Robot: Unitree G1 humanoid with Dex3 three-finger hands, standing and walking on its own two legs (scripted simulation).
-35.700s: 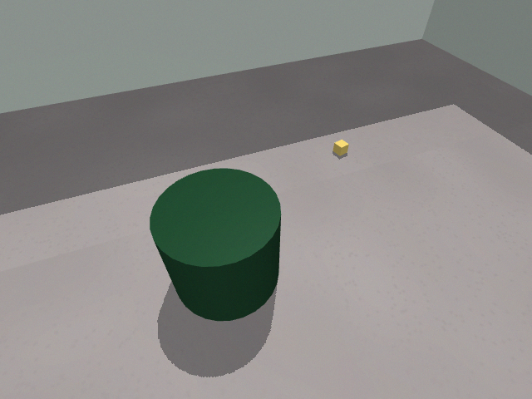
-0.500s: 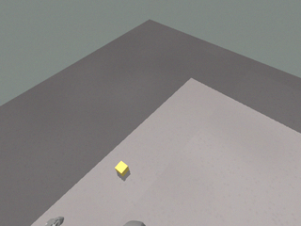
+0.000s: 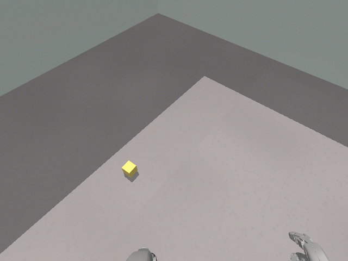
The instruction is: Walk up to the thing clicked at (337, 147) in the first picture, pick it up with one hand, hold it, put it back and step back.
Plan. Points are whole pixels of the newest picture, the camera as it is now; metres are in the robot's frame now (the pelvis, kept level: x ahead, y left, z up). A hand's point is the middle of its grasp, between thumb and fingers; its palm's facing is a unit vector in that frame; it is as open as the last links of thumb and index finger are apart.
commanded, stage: step back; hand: left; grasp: from above
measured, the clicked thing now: (129, 169) +0.69 +0.30 -0.72
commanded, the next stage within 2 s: stand in 1.88 s
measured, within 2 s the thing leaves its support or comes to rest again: neither
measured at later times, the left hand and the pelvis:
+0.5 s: hand out of the picture -0.06 +0.27 -0.13, palm faces +0.09 -0.92 -0.37, open 7.4 cm; pelvis -0.17 -0.01 +0.01, yaw +5 degrees
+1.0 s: hand out of the picture -0.29 +0.25 -0.13, palm faces +0.12 -0.90 -0.42, open 7.4 cm; pelvis -0.33 -0.04 +0.00, yaw +7 degrees
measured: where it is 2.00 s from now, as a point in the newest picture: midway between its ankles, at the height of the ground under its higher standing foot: outside the picture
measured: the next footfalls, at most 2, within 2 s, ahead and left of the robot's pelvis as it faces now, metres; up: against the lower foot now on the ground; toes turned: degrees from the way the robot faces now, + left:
left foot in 0.34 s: -0.10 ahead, +0.10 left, +0.00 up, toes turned +4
right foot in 0.70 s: -0.26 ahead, -0.16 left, +0.00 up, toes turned +5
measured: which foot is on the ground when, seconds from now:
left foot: down 0.00-0.04, up 0.06-0.32, down 0.34-0.72, up 0.74-0.96, down 0.98-1.00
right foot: down 0.00-0.36, up 0.38-0.68, down 0.70-1.00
